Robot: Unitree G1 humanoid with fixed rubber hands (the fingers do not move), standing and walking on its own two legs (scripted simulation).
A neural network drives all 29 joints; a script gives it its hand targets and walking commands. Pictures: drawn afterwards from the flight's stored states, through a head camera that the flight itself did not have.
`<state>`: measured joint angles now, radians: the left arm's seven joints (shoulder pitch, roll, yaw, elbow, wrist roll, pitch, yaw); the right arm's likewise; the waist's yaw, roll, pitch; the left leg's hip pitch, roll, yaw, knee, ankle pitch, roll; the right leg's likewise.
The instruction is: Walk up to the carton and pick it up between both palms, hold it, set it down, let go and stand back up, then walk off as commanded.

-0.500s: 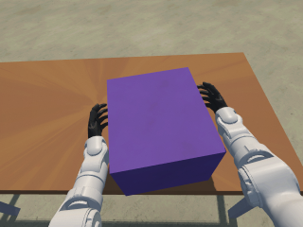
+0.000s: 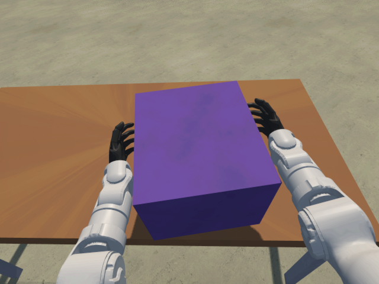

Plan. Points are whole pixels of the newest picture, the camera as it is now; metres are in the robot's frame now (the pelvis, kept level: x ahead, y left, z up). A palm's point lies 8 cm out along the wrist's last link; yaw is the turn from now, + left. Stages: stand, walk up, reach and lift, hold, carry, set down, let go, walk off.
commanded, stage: reach and lift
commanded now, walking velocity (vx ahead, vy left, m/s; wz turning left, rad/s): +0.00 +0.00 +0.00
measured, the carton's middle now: (196, 158) +0.40 +0.04 +0.03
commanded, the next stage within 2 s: none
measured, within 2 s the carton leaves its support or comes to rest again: neither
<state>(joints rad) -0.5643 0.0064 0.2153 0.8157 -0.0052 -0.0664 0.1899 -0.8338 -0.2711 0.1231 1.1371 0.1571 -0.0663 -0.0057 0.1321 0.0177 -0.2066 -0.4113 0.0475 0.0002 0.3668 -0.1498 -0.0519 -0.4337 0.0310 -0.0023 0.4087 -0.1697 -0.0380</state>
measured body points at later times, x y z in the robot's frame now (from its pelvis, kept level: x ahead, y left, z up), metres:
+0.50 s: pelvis -0.01 +0.01 +0.00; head -0.03 +0.00 +0.45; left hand +0.37 +0.22 +0.13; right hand +0.43 -0.13 +0.14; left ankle +0.01 +0.15 -0.74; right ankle +0.01 -0.09 -0.74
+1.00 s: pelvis -0.01 +0.02 +0.01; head -0.06 +0.01 +0.45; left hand +0.37 +0.21 +0.18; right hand +0.41 -0.14 +0.19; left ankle +0.01 +0.15 -0.74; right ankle +0.01 -0.09 -0.74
